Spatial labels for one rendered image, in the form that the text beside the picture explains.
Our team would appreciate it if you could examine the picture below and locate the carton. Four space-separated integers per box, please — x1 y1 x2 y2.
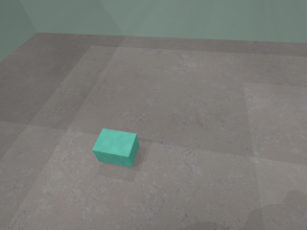
92 128 139 168

